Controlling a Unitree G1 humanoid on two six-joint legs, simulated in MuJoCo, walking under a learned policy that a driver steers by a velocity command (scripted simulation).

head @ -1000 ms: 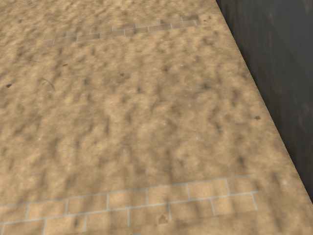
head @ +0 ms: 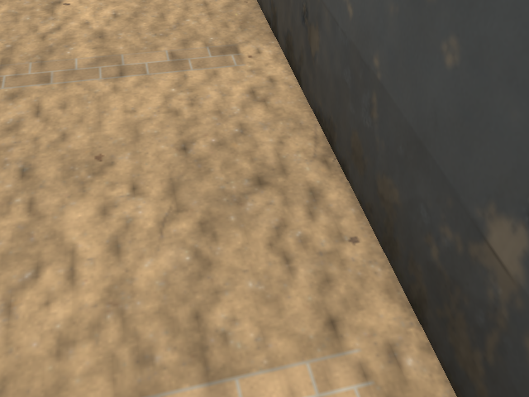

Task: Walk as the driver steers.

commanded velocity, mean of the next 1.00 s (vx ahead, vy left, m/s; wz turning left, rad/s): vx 0.49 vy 0.00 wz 0.46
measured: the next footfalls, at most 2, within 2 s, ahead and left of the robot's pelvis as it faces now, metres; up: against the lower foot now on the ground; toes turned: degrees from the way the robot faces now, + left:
right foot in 0.14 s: +0.26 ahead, -0.15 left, -0.21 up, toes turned -2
left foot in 0.54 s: +0.53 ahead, +0.03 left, -0.21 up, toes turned +14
